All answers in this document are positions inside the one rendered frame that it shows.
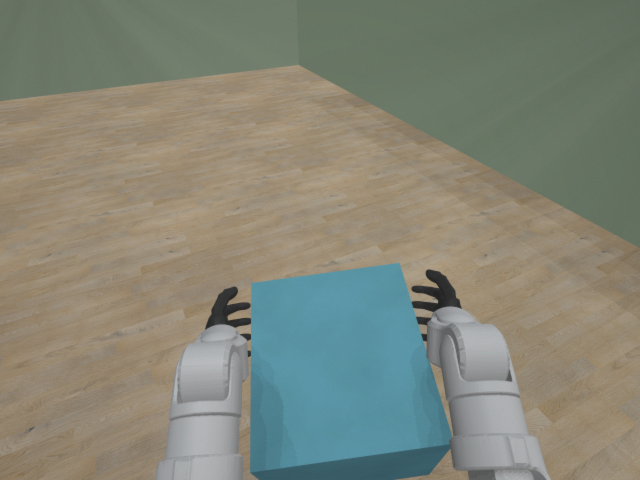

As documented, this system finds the left robot hand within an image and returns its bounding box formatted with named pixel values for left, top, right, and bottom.
left=205, top=287, right=251, bottom=357

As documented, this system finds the robot right forearm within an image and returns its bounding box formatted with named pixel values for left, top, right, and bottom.
left=426, top=307, right=551, bottom=480

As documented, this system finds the robot left forearm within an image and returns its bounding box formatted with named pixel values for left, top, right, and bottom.
left=155, top=324, right=249, bottom=480

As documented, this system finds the carton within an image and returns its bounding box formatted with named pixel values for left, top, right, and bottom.
left=250, top=263, right=452, bottom=480

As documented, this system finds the right robot hand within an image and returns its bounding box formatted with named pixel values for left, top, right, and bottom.
left=411, top=269, right=462, bottom=342

